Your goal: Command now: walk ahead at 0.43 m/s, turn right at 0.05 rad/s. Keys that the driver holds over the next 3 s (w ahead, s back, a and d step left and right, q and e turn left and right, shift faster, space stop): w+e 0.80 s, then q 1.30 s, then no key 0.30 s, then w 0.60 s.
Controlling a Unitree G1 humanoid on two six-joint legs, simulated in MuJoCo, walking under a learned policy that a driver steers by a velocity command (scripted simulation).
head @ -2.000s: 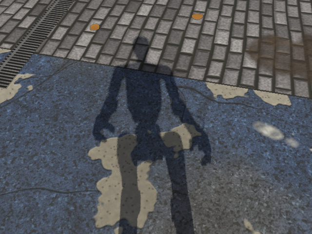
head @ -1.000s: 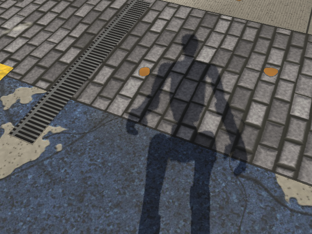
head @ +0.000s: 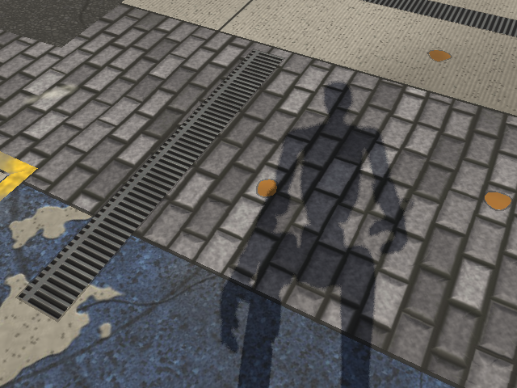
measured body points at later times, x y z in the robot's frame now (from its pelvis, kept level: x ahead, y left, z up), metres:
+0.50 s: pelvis +0.21 +0.06 +0.02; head +0.21 +0.05 +0.47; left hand +0.40 +0.30 -0.09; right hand +0.17 -0.21 -0.12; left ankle +0.20 +0.15 -0.73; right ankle +0.30 -0.14 -0.64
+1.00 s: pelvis +0.43 -0.10 +0.02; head +0.46 -0.13 +0.47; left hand +0.62 +0.11 -0.09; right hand +0.44 -0.41 -0.11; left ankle +0.58 +0.03 -0.64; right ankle +0.41 -0.16 -0.73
